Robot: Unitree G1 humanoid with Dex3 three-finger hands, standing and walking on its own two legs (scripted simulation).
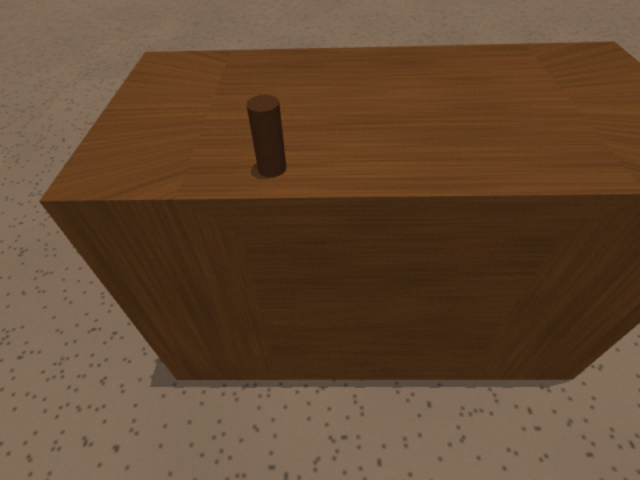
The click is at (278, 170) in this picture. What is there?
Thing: slim round
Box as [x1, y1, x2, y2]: [246, 95, 285, 176]
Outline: 258,95 249,99 246,104 258,170 262,175 276,176 281,174 285,170 285,159 278,100 277,98 270,95
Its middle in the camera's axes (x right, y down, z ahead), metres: -0.09 -0.17 +0.67
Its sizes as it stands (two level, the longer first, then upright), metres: 0.053 0.053 0.132
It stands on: a support 0.80 m high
